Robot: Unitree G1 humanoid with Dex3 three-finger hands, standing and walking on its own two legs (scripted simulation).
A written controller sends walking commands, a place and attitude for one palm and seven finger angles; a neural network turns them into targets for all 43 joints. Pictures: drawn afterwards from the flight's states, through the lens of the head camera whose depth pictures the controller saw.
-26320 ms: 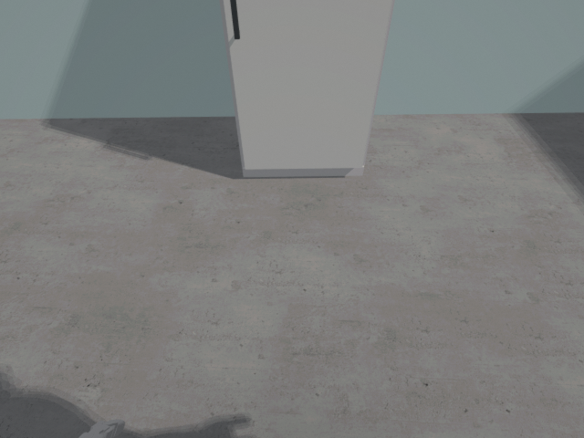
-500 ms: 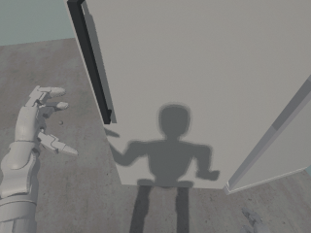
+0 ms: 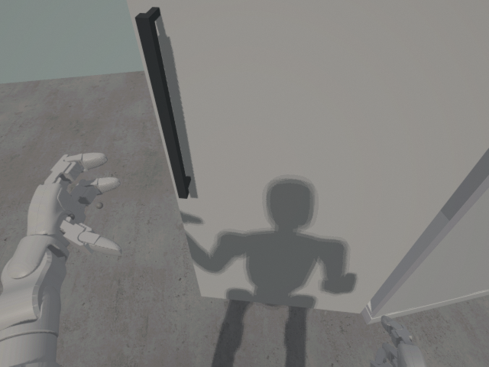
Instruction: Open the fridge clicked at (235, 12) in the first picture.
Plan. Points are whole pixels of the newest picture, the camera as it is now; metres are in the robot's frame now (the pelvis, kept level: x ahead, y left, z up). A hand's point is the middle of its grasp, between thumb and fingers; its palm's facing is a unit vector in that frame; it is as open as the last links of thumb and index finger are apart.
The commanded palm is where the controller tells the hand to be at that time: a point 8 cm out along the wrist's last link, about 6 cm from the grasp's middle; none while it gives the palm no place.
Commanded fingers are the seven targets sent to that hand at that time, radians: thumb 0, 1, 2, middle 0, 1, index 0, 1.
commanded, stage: draw the hand back to the body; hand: left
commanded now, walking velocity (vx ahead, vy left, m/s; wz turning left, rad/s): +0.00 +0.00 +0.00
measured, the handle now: (172, 121) +0.47 +0.18 +0.17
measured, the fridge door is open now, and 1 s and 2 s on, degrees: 72 72 72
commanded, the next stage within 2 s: step back with the hand held close in 1.44 s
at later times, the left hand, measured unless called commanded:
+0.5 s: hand (67, 229) +0.24 +0.27 +0.15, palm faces +0.38 -0.89 -0.24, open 14.0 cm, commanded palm +0.20 +0.30 +0.16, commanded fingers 0.00 -0.08 0.43 -0.23 -0.87 -0.23 -0.87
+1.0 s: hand (45, 237) +0.22 +0.27 +0.17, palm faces +0.47 -0.81 -0.36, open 9.4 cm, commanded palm +0.17 +0.31 +0.19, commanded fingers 0.00 0.83 0.87 -0.20 -0.34 -0.20 -0.34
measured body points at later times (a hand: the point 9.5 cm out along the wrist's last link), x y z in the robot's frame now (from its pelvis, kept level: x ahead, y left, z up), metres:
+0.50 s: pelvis +0.01 +0.01 +0.01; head -0.01 +0.00 +0.46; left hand +0.21 +0.31 +0.17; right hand +0.21 -0.21 -0.05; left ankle -0.01 +0.15 -0.72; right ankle +0.02 -0.12 -0.72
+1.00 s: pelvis +0.01 +0.01 +0.02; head -0.01 +0.00 +0.47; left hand +0.19 +0.31 +0.19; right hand +0.18 -0.23 -0.06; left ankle -0.01 +0.15 -0.72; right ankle +0.02 -0.12 -0.72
